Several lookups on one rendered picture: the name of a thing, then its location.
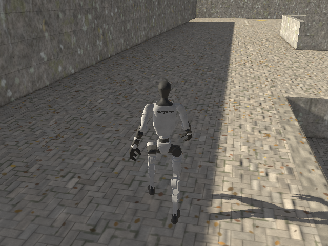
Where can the humanoid robot torso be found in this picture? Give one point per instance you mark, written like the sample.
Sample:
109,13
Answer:
164,118

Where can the left robot forearm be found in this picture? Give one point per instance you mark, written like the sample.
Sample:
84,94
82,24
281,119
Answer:
137,138

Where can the right robot forearm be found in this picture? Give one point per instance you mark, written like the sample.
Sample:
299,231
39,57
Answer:
189,131

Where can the robot left hand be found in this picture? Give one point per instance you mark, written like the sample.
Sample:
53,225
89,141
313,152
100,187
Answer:
131,152

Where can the robot right shin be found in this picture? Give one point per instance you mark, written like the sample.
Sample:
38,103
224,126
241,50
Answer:
176,197

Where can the left robot upper arm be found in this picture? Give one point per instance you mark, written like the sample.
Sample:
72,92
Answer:
145,117

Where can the robot right hand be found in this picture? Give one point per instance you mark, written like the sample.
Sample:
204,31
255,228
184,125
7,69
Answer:
185,134

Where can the right robot upper arm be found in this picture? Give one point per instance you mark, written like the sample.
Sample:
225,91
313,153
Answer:
183,115

